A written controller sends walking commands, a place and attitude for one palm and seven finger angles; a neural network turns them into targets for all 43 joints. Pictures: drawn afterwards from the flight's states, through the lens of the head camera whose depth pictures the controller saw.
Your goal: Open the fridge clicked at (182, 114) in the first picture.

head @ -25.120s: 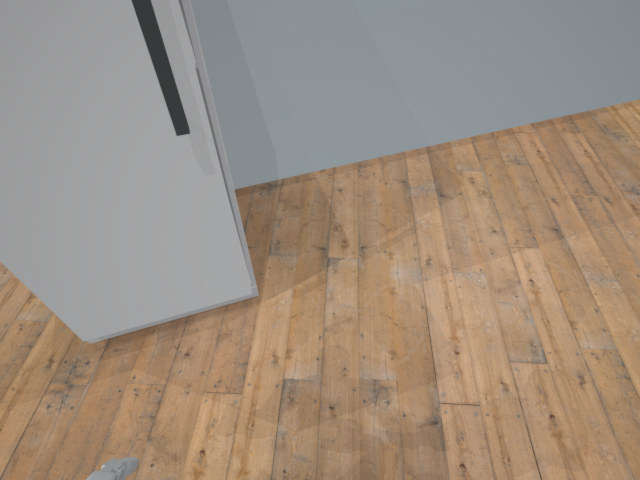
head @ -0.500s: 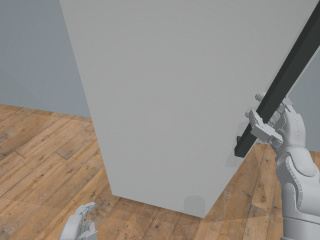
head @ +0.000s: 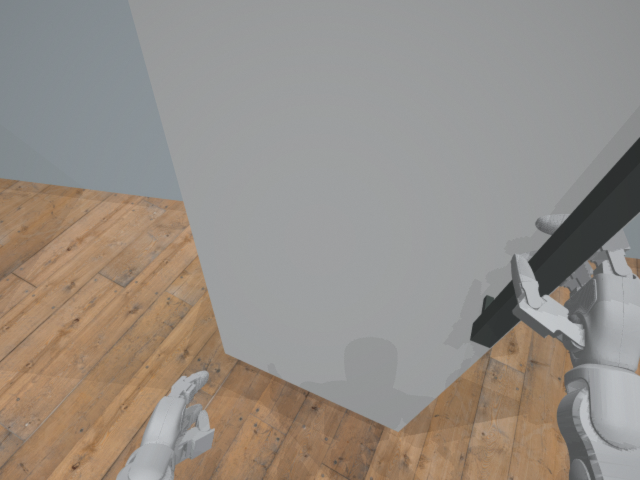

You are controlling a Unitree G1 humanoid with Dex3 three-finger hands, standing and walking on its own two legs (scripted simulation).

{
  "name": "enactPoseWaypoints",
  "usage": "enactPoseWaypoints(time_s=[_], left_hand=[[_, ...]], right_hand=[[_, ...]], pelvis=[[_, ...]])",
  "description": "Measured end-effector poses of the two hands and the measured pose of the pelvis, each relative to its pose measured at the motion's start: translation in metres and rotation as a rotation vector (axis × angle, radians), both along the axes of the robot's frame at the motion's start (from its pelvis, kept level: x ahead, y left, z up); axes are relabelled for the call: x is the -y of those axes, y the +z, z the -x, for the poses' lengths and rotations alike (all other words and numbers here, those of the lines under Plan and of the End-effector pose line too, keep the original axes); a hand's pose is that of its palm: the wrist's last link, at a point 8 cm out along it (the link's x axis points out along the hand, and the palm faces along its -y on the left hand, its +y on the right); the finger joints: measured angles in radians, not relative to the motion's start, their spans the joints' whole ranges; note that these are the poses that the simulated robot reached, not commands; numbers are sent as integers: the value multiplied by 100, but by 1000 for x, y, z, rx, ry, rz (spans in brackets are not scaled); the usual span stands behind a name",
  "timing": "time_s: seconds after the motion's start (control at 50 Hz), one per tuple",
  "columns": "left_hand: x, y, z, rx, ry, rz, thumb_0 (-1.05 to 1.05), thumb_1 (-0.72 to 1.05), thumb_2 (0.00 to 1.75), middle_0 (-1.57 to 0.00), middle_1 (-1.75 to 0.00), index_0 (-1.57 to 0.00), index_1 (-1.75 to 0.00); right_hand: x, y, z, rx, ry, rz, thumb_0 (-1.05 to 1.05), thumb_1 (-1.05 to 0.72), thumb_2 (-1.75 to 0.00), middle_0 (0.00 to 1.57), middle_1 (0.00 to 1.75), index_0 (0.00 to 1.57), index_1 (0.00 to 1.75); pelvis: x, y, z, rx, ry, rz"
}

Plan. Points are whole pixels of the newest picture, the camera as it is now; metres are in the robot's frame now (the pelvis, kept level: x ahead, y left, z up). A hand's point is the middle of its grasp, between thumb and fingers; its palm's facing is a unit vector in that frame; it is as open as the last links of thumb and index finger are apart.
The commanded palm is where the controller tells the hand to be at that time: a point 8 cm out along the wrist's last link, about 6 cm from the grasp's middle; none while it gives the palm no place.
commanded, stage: walk backward, drawing the door open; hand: right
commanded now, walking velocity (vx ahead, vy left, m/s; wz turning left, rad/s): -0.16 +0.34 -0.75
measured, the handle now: (592, 204) +0.33 -0.19 +0.24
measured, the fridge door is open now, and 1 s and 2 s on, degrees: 17 55 75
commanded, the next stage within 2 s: stop walking and hold the door back in 1.40 s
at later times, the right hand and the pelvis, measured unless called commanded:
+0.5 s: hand (453, 436) +0.15 -0.07 +0.16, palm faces +0.32 +0.93 -0.19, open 7.4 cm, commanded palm +0.11 -0.11 +0.17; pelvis -0.08 +0.13 -0.02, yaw -20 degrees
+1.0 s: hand out of the picture +0.07 +0.07 +0.16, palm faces +0.76 +0.61 -0.24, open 7.6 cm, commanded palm +0.01 +0.06 +0.17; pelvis -0.04 +0.36 -0.03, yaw -47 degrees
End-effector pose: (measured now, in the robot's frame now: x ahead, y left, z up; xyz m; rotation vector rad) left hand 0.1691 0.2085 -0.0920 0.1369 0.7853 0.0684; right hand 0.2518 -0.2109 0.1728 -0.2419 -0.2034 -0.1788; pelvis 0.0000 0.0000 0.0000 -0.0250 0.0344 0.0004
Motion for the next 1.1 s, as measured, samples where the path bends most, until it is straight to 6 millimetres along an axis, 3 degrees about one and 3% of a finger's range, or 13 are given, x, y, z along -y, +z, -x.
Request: enactPoseWaypoints(time_s=[0.1,0.2,0.3,0.38,0.5,0.62,0.68,0.8,0.9,0.96,1.0,1.1], left_hand=[[-18,-19,21,-42,-5,-72,1,90,90,-20,-30,-20,-30],[-24,-30,39,-45,-9,-114,1,90,90,-20,-30,-20,-30],[-21,-22,59,-73,-105,-71,1,91,90,-19,-30,-20,-30],[-27,-18,60,-75,-191,-40,1,90,90,-20,-30,-20,-30],[-53,-25,32,-13,-300,12,1,90,90,-20,-30,-20,-30],[-87,-15,3,31,-385,-76,1,90,90,-20,-30,-20,-30],[-97,-13,-12,108,-442,-102,1,90,90,-20,-30,-20,-30],[-123,-10,-18,80,-588,-65,1,90,90,-19,-30,-20,-30],[-151,-20,-30,24,-687,-22,1,90,90,-20,-30,-20,-30],[-166,-37,-48,5,-751,9,1,90,90,-20,-30,-20,-30],[-176,-43,-61,-1,-785,-4,1,90,90,-20,-30,-20,-30],[-199,-27,-88,21,-825,-47,1,90,90,-20,-30,-20,-30]], right_hand=[[-11,-4,25,55,13,0,-10,-57,-72,45,139,20,135],[-26,-11,49,127,66,-37,-11,-57,-72,46,140,18,131],[-44,-7,77,108,43,-16,-9,-58,-72,45,140,18,130],[-62,-7,101,92,7,-24,-8,-58,-71,46,140,19,130],[-97,-6,136,94,-109,-5,-9,-56,-73,46,140,19,129],[-132,-5,169,85,-180,-9,-8,-56,-73,46,140,20,130],[-149,-8,182,125,-197,-1,-9,-55,-73,46,140,19,128],[-182,-10,204,132,-319,40,-11,-56,-74,47,140,15,126],[-217,-8,223,101,-465,45,-10,-56,-76,46,139,16,129],[-242,-9,234,118,-586,86,-12,-55,-78,46,139,15,129],[-260,-9,240,113,-653,89,-12,-55,-78,46,139,16,129],[-299,-5,256,73,-738,72,-10,-54,-78,46,139,18,132]], pelvis=[[-7,-12,22,4,-52,-8],[-13,-29,39,36,-90,-16],[-43,-15,61,68,-189,-31],[-72,-10,71,65,-242,-62],[-128,-20,77,47,-347,-54],[-165,-15,78,35,-481,-10],[-182,-26,80,20,-525,-14],[-248,-20,82,83,-631,-3],[-303,-19,63,97,-717,-44],[-339,-33,41,70,-794,-23],[-359,-34,36,81,-827,-13],[-394,-19,23,76,-903,43]])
